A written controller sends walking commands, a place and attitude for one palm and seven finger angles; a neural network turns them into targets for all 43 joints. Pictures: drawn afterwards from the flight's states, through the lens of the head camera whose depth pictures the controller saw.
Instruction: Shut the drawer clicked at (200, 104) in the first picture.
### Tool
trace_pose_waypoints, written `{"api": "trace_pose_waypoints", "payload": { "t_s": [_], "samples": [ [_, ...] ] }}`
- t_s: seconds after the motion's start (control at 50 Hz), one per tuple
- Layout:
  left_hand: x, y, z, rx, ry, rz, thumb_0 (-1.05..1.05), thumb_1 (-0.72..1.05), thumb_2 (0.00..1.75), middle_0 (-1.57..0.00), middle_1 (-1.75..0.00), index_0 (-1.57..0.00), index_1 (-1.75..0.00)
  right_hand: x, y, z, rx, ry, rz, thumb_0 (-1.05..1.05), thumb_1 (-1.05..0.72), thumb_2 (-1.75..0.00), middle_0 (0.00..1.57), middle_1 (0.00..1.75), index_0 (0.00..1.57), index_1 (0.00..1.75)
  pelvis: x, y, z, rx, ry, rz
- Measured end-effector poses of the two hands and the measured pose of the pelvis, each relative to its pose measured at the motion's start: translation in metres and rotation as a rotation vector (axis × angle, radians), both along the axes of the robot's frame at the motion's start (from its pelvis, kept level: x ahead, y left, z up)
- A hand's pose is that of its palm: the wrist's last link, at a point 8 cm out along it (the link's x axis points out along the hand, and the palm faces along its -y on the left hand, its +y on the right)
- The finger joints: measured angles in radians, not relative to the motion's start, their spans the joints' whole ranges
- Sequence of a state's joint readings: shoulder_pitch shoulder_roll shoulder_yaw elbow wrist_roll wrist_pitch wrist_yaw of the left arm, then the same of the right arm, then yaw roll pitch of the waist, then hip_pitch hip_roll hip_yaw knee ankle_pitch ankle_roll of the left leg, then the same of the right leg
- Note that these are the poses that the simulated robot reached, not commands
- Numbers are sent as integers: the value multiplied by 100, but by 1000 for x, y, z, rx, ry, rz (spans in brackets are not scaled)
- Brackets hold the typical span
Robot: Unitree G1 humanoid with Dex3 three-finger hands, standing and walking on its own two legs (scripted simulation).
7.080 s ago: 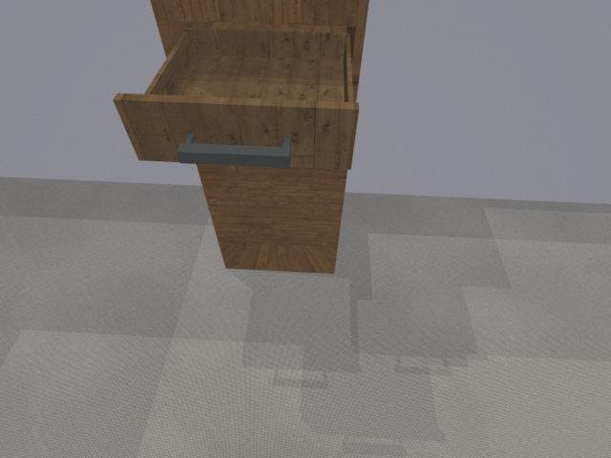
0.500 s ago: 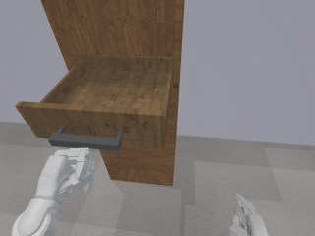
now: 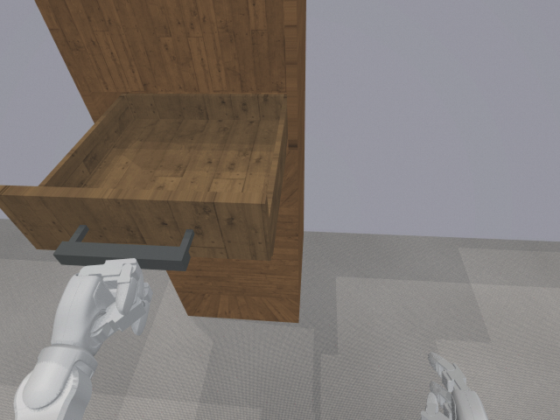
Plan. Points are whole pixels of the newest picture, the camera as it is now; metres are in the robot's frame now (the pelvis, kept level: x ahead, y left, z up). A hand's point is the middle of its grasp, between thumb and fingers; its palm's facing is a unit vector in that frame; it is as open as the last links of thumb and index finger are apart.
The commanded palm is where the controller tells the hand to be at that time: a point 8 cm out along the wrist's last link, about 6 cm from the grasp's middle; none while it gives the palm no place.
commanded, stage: bring the fist close to the handle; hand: left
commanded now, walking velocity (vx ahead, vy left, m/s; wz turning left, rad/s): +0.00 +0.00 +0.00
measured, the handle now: (128, 244) +0.32 +0.23 +0.12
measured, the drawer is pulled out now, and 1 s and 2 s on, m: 0.30 0.25 0.12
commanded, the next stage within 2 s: push the drawer shut in 0.16 s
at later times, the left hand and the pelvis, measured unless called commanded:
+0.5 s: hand (141, 297) +0.25 +0.19 +0.11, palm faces -0.03 -1.00 -0.05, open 3.3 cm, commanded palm +0.23 +0.24 +0.11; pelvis -0.01 +0.01 +0.00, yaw +1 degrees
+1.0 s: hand (149, 266) +0.29 +0.19 +0.11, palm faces -0.03 -1.00 -0.04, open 2.9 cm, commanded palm +0.29 +0.24 +0.11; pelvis -0.02 +0.02 +0.00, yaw +1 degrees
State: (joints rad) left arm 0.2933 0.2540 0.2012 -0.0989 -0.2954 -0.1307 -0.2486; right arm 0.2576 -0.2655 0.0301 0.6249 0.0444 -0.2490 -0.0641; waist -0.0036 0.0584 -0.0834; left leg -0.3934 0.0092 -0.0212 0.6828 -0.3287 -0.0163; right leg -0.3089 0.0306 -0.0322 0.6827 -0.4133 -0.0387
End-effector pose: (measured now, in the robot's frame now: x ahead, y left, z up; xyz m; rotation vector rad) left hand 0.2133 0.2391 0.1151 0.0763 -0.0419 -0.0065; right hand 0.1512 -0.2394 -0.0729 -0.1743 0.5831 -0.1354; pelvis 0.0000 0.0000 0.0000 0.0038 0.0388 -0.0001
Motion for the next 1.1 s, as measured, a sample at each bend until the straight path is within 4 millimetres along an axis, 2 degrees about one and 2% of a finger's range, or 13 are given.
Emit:
{"api": "trace_pose_waypoints", "payload": {
  "t_s": [0.16,0.32,0.52,0.8,1.1],
  "samples": [
    [-10,3,-3,-14,17,-2,2,90,90,-140,-160,-140,-160,9,3,5,2,-23,8,2,-90,-90,20,30,20,30,3,2,0,-1,5,1],
    [-18,1,-4,-16,1,-5,2,90,90,-140,-160,-140,-160,16,16,6,3,-35,38,2,-90,-90,20,30,20,30,-1,7,-1,-6,0,11],
    [15,5,-4,-23,-1,-30,1,89,91,-140,-160,-140,-160,8,26,0,9,9,39,2,-90,-90,20,30,20,30,-7,12,-1,-9,-1,12],
    [37,12,-7,-32,11,-25,-4,78,92,-140,-160,-140,-160,-10,21,-6,-17,81,21,2,-90,-90,20,30,20,30,-16,15,1,-11,-6,16],
    [76,8,-5,-34,19,-25,-3,79,95,-140,-160,-140,-160,-29,19,-11,-21,135,8,1,-90,-90,20,30,20,30,-26,15,1,-12,-4,18]
  ]
}}
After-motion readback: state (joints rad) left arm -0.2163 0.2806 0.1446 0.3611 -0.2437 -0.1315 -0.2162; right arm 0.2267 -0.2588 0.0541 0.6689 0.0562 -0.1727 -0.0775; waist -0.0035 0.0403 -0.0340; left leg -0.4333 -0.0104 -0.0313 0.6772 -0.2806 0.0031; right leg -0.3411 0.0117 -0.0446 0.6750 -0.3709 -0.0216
